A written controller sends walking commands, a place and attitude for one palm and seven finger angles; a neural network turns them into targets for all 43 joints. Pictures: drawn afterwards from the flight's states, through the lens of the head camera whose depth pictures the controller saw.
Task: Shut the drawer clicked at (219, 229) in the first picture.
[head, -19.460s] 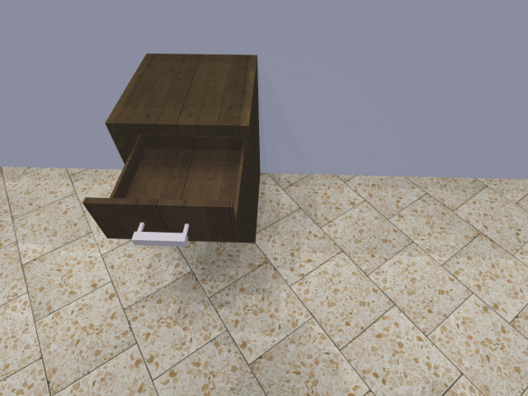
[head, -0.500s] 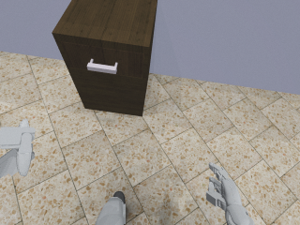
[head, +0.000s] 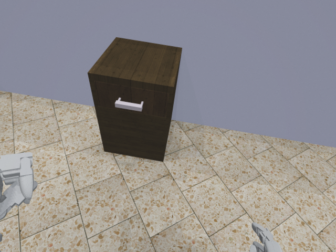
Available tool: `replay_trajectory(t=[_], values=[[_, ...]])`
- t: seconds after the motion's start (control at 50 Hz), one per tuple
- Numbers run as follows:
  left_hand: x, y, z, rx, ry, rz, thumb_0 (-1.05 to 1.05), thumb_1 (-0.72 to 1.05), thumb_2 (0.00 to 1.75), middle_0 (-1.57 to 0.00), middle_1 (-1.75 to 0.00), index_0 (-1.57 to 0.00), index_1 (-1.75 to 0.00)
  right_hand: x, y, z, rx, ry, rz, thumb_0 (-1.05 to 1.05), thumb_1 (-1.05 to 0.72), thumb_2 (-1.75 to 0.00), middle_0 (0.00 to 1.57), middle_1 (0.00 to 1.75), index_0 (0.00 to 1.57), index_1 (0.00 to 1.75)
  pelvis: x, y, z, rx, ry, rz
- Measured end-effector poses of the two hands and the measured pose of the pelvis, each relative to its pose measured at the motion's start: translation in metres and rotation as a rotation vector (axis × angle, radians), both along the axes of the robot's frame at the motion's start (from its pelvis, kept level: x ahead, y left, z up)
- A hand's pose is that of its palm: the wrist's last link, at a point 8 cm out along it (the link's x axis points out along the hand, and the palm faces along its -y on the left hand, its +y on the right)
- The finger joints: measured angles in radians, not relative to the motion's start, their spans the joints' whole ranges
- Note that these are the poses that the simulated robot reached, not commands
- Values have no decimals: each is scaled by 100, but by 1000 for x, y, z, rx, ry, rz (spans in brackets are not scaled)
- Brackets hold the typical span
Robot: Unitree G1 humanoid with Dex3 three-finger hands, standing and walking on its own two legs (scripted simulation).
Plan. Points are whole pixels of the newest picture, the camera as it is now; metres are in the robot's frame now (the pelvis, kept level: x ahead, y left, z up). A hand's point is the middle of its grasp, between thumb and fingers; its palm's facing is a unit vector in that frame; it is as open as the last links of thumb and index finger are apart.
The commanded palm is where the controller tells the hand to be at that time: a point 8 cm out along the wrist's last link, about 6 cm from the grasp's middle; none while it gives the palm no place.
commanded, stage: stop stepping back and stand still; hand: left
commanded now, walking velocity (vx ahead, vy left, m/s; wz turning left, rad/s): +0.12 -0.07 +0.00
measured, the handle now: (129, 103) +0.87 +0.22 -0.24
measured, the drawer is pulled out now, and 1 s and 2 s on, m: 0.00 0.00 0.00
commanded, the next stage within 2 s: let the arm hang, fingers relaxed in 0.82 s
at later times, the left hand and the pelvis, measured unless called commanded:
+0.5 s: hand (40, 156) +0.23 +0.25 +0.17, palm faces +0.27 -0.86 -0.44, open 3.3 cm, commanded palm +0.17 +0.29 +0.18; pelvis +0.03 +0.02 +0.01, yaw -1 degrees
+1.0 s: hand (59, 179) +0.24 +0.25 +0.07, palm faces +0.17 -0.85 -0.51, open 3.2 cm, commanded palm none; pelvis +0.04 +0.01 +0.00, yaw +1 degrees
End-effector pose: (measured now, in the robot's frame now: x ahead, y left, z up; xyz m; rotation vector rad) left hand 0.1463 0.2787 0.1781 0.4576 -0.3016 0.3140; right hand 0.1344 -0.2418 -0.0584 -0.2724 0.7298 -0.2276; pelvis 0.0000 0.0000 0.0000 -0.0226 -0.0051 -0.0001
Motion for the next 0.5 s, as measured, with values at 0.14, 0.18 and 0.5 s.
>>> replay_trajectory(t=[0.14, 0.18, 0.5], values=[[1, 15, 10, 61, 5, 24, 2, 89, 90, -141, -160, -141, -160, 5, 32, -8, 84, -32, 45, 1, -91, -90, 20, 30, 20, 30, -3, 7, -1, -11, -4, 0], [1, 16, 6, 30, -4, 11, 2, 89, 90, -141, -160, -141, -160, 7, 37, -10, 82, -13, 54, 1, -90, -90, 20, 31, 20, 30, 0, 11, -2, -21, -4, 1], [53, 12, 8, 53, 53, -84, 2, 90, 90, -140, -160, -141, -160, 44, 48, 5, 73, -31, 78, 1, -90, -90, 20, 31, 20, 30, 28, 18, 7, 7, -8, -25]])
